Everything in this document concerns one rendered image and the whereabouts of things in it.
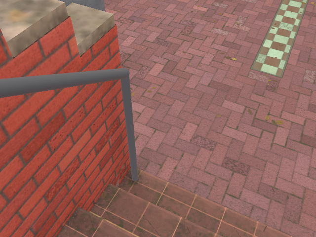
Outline stairs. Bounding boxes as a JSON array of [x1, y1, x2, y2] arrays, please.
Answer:
[[56, 168, 292, 237]]

